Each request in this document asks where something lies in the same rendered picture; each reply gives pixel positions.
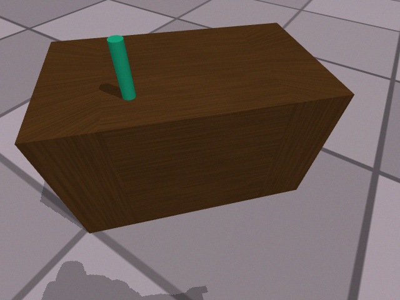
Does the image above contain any can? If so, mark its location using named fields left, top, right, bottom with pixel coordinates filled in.
left=107, top=35, right=136, bottom=101

